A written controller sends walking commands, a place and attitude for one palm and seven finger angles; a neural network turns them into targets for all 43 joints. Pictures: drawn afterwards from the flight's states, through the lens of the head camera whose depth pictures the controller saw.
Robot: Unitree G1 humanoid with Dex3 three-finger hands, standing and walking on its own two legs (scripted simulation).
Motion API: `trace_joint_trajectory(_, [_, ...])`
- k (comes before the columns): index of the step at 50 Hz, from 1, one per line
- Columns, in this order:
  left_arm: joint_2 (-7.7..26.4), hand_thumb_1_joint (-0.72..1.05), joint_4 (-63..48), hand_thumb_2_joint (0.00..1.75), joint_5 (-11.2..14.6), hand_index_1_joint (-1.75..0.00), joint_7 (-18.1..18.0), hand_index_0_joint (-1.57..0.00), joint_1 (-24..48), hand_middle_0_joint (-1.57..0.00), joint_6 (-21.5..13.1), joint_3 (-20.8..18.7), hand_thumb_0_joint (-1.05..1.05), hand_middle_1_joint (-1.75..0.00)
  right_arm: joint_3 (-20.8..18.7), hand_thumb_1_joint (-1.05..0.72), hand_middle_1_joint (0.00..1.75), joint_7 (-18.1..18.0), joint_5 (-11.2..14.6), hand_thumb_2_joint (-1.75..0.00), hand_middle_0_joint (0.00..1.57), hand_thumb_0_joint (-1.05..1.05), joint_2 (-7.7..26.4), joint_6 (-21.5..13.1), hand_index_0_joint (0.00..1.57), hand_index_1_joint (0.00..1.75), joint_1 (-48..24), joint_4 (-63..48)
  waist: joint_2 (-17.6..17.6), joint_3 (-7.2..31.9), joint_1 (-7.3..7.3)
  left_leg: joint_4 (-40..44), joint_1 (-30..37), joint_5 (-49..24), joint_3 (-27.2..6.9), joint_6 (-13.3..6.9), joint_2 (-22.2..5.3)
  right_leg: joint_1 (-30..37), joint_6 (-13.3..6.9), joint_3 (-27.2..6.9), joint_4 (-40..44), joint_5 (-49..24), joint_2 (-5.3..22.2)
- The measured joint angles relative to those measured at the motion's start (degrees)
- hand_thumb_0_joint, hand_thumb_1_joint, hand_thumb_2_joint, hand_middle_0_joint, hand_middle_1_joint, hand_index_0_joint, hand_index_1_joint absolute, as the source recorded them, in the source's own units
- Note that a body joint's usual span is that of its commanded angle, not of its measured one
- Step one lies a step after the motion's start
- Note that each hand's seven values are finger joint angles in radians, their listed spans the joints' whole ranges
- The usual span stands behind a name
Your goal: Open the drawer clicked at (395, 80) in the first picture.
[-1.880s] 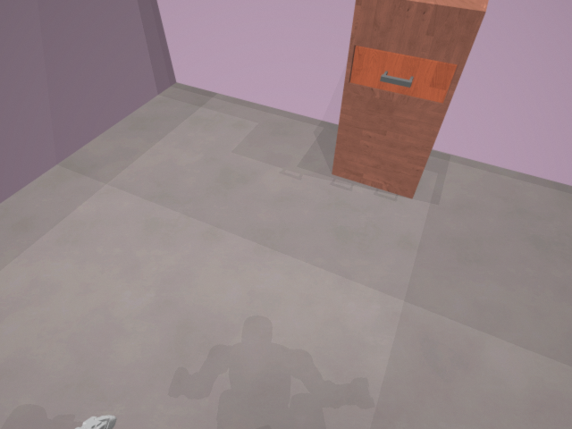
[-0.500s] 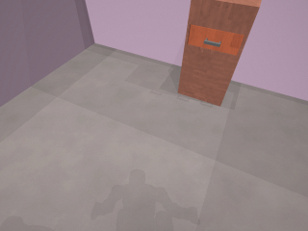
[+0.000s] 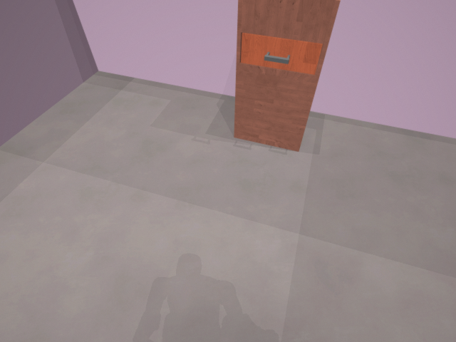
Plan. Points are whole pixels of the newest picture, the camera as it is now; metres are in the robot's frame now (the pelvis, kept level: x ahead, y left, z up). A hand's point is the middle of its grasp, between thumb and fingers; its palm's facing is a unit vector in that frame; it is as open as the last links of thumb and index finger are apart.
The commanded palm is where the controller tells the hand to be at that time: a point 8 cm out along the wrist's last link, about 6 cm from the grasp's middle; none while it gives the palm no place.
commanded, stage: walk to a spot facing it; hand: left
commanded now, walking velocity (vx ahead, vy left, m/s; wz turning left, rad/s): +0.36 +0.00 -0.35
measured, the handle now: (277, 57) +1.38 -0.14 -0.15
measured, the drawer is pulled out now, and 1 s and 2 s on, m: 0.00 0.00 0.00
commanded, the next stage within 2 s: turn to face it in 1.14 s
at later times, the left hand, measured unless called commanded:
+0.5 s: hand out of the picture +0.14 +0.22 -0.19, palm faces -0.05 -0.99 -0.16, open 7.4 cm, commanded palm none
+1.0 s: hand (219, 176) +0.59 +0.07 -0.15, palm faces -0.44 -0.87 -0.22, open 7.4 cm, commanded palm none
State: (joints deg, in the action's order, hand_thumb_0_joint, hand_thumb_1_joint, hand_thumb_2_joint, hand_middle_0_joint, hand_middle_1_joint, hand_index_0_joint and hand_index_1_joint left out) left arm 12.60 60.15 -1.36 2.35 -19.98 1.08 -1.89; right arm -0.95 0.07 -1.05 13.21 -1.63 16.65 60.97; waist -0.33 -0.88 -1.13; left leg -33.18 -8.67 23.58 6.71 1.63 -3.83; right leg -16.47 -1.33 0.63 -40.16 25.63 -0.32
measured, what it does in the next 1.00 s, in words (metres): walks ahead, turning right: left foot, then right foot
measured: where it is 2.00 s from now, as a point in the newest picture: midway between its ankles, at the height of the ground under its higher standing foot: (260, 262)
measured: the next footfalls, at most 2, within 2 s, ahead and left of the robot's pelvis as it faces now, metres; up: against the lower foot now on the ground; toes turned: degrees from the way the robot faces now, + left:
left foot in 0.44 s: +0.33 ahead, +0.13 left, +0.00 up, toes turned +0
right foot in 0.96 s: +0.45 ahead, -0.17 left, +0.00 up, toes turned -32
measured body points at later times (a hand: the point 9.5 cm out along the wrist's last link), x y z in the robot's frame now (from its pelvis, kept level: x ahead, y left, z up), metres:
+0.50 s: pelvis +0.19 +0.04 -0.01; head +0.22 +0.06 +0.44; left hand +0.15 +0.27 -0.17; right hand +0.30 -0.20 -0.13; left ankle +0.29 +0.13 -0.73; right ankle +0.02 -0.08 -0.67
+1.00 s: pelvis +0.39 -0.04 -0.01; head +0.42 -0.07 +0.44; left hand +0.61 +0.12 -0.13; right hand +0.21 -0.21 -0.16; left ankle +0.30 +0.13 -0.69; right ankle +0.42 -0.15 -0.73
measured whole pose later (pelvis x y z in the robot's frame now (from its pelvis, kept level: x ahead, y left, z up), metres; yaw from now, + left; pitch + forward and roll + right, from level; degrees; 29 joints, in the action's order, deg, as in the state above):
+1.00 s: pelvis +0.39 -0.04 -0.01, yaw -24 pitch +0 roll +0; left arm 11.3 53.0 -1.8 2.4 -4.3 -2.2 -3.9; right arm -2.1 0.2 -0.9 10.3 -1.9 24.6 63.1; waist 1.5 -5.7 3.2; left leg -49.1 -8.1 28.8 15.4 3.1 -10.3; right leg -24.5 -3.9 8.7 -37.4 11.8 2.4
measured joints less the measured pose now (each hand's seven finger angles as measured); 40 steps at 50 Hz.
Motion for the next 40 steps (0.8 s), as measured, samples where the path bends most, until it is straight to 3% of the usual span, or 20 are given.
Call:
trace_joint_trajectory(2, [-1.2, 0.91, -0.2, 0.9, -0.1, -0.3, 0.2, -0.2, 0.0, -0.2, -1.0, -0.2, 0.01, -0.3, -0.2, -0.91, 0.3, -0.2, 0.1, -0.9, 0.2, 0.01, -0.1, -0.1, 0.2, 0.3, 1.7, 0.4, 1.6, -1.0, 0.71, -4.6, -0.9, 2.3, -0.2, 0.3, -1.9, 1.1, -0.6, 2.6, 2.0, -4.7, -0.4])
trace_joint_trajectory(4, [-1.9, 0.91, -0.7, 0.9, 0.1, -0.3, -0.5, -0.2, -0.2, -0.2, -3.0, -0.3, 0.01, -0.3, -0.2, -0.91, 0.3, -0.1, 0.2, -0.9, 0.2, 0.01, -0.6, 0.9, 0.2, 0.3, 2.5, 1.9, 2.0, -1.2, 0.43, -17.4, -6.1, 4.7, -1.8, -0.2, -2.0, 2.2, -1.5, 3.5, 1.9, -3.4, -1.1])
trace_joint_trajectory(6, [-2.8, 0.91, -1.1, 0.9, 0.2, -0.3, -1.4, -0.2, -1.2, -0.2, -4.3, -0.1, 0.01, -0.3, -0.3, -0.91, 0.3, 0.1, 0.1, -0.9, 0.2, 0.01, -1.0, 1.6, 0.2, 0.3, 1.9, 2.9, 1.7, -1.3, -0.58, -27.9, -11.5, 3.7, -2.7, -0.3, -1.3, 4.5, -2.0, 2.8, 4.6, -2.6, -1.6])
trace_joint_trajectory(9, [-4.2, 0.91, -0.3, 0.9, 0.0, -0.3, -2.2, -0.2, -3.5, -0.2, -4.7, 0.2, 0.01, -0.3, -0.9, -0.91, 0.3, 0.4, -0.1, -0.9, 0.2, 0.01, -1.4, 1.6, 0.2, 0.3, -0.6, 1.9, 1.3, -1.1, -0.7, -32.3, -18.5, -1.2, -2.3, 0.4, -1.3, 8.4, -1.7, 1.2, 10.8, -4.6, -1.9])
trace_joint_trajectory(15, [-5.7, 0.9, 2.6, 0.9, -0.3, -0.3, -2.7, -0.21, -6.5, -0.2, -4.6, 0.6, 0.01, -0.3, -1.7, -0.91, 0.3, 1.5, 0.2, -0.9, 0.2, 0.01, -2.7, 0.9, 0.2, 0.3, -7.1, -3.1, 0.6, -1.3, -0.44, -22.0, -26.1, -10.3, -2.2, 1.2, -2.6, 14.8, -0.8, -2.3, 19.4, -6.0, -1.7])
trace_joint_trajectory(19, [-5.1, 0.9, 3.5, 0.9, -0.3, -0.3, -2.8, -0.21, -6.7, -0.2, -4.4, 0.1, 0.01, -0.3, -1.5, -0.91, 0.3, 1.9, 0.4, -0.9, 0.2, 0.01, -3.5, -0.1, 0.2, 0.3, -10.5, -5.2, -0.2, -2.2, -1.54, -9.8, -23.7, -12.2, -1.6, 0.0, -1.9, 18.6, 0.6, -3.9, 20.2, -3.3, -1.0])
trace_joint_trajectory(21, [-4.5, 0.9, 3.6, 0.9, -0.1, -0.3, -2.9, -0.21, -7.0, -0.2, -4.3, -0.4, 0.01, -0.3, -1.1, -0.91, 0.3, 1.7, 0.3, -0.9, 0.2, 0.01, -3.8, -1.1, 0.2, 0.3, -11.4, -6.0, -0.7, -2.4, -1.84, -3.5, -19.7, -13.3, -0.9, -0.9, -0.7, 19.0, 1.3, -4.8, 16.5, 0.2, -0.3])
trace_joint_trajectory(22, [-4.5, 0.9, 3.6, 0.9, 0.0, -0.3, -2.8, -0.21, -7.4, -0.2, -4.2, -0.7, 0.01, -0.3, -0.9, -0.91, 0.3, 1.4, 0.0, -0.9, 0.2, 0.01, -3.7, -1.9, 0.2, 0.3, -11.5, -6.5, -0.3, -2.3, -1.82, -1.4, -17.6, -14.4, -1.0, -1.8, -0.8, 17.4, 1.1, -4.9, 10.9, 2.4, -0.6])
trace_joint_trajectory(25, [-2.9, 0.9, 3.7, 0.9, 0.4, -0.3, -2.4, -0.21, -4.8, -0.2, -2.8, -1.6, 0.01, -0.3, -0.7, -0.91, 0.3, 0.6, -0.3, -0.9, 0.2, 0.0, -4.6, -2.9, 0.2, 0.3, -11.4, -6.7, -1.8, -3.1, -1.63, -6.4, -16.4, -10.5, 1.7, -3.7, -0.9, 5.9, -0.6, -3.8, -17.7, 3.6, -0.3])
trace_joint_trajectory(28, [-1.2, 0.91, 2.0, 0.9, -0.2, -0.3, -1.7, -0.2, -0.9, -0.2, -2.0, -2.5, 0.01, -0.3, -0.6, -0.91, 0.3, 0.0, -0.4, -0.9, 0.2, 0.0, -5.4, -2.8, 0.2, 0.3, -8.7, -5.5, -2.2, -2.6, -1.22, -2.9, -11.8, -9.3, 3.8, -3.7, -0.7, -4.7, -0.9, 0.0, -31.2, -2.4, 1.5])
trace_joint_trajectory(34, [-0.3, 0.91, -3.5, 0.9, -0.8, -0.3, -0.8, -0.2, 5.5, -0.19, -1.0, -3.8, 0.01, -0.3, -2.3, -0.95, 0.3, -1.3, -0.1, -0.9, 0.2, -0.02, -3.4, -3.1, 0.2, 0.3, -2.2, -2.4, -1.9, -0.7, -0.17, 6.7, -3.7, -9.7, 7.8, -4.0, 0.6, -16.8, 0.9, 2.8, -26.2, -11.6, 5.4])
trace_joint_trajectory(40, [-0.7, 0.91, -5.7, 0.9, -0.9, -0.3, 0.2, -0.2, 10.7, -0.19, 0.1, -3.6, 0.01, -0.3, -2.4, -0.93, 0.3, -1.0, -0.3, -0.9, 0.2, 0.0, -1.8, -2.6, 0.2, 0.3, 3.1, -0.1, -0.8, -1.5, 1.9, 11.3, 3.2, -7.5, 11.0, -2.7, 0.8, -17.7, 2.3, 3.8, -11.8, -15.8, 7.5])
